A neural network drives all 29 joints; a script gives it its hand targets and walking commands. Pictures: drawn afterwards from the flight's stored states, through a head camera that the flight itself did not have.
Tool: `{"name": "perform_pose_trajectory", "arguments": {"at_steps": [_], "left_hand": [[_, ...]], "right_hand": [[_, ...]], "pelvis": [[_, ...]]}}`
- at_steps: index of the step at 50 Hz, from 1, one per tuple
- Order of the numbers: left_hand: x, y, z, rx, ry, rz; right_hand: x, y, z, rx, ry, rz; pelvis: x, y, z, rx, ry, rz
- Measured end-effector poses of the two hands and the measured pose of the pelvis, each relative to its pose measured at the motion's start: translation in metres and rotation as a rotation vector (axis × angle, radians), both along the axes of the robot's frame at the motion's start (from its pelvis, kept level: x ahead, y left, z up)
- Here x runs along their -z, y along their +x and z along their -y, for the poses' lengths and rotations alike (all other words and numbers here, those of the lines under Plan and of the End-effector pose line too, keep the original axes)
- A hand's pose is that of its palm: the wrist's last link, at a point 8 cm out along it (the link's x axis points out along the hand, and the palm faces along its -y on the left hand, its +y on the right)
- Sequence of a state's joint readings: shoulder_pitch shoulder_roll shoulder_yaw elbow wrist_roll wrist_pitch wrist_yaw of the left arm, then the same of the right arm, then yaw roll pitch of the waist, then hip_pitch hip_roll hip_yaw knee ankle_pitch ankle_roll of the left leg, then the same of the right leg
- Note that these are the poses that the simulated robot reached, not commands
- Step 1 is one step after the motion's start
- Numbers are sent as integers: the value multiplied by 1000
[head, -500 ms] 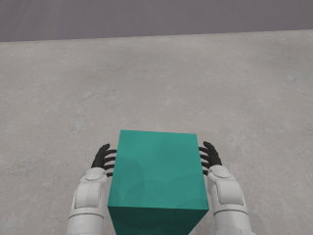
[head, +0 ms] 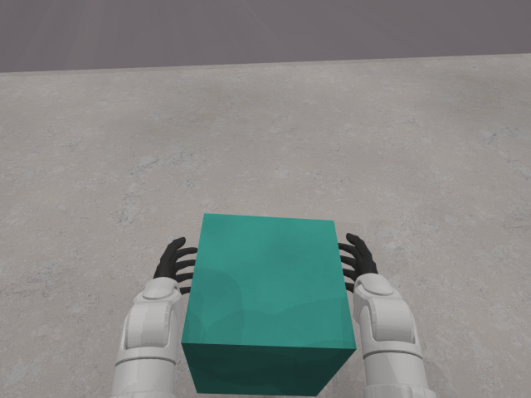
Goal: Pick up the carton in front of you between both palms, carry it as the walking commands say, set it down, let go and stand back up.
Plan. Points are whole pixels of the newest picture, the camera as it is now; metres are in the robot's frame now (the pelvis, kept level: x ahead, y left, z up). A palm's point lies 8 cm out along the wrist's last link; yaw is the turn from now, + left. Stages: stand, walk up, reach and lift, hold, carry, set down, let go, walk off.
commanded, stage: carry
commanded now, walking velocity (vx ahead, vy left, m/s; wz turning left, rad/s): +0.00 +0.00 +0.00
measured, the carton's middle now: (263, 309) +0.29 +0.00 -0.04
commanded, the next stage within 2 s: none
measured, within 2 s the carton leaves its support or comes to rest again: neither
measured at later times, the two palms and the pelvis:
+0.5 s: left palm (165, 257) +0.34 +0.16 +0.05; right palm (354, 254) +0.34 -0.14 +0.06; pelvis +0.04 +0.01 +0.00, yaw +0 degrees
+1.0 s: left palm (199, 180) +0.56 +0.13 +0.03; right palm (337, 178) +0.57 -0.17 +0.02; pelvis +0.27 -0.03 +0.00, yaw +2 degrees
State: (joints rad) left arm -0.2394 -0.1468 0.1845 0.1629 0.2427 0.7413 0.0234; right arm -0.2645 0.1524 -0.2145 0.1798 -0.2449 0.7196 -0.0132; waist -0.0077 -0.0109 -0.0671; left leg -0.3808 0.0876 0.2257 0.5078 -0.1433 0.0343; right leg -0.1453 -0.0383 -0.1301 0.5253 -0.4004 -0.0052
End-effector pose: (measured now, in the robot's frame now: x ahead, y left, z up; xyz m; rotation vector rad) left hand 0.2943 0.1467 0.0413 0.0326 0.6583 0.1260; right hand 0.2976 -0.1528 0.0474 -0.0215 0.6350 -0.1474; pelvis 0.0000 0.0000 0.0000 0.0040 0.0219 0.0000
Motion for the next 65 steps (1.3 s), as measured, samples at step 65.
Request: {"name": "perform_pose_trajectory", "arguments": {"at_steps": [65], "left_hand": [[-5, 379, 19, -12, -1, 37]], "right_hand": [[0, 380, 19, -21, 9, 37]], "pelvis": [[-8, 381, 24, -21, -7, -15]]}}
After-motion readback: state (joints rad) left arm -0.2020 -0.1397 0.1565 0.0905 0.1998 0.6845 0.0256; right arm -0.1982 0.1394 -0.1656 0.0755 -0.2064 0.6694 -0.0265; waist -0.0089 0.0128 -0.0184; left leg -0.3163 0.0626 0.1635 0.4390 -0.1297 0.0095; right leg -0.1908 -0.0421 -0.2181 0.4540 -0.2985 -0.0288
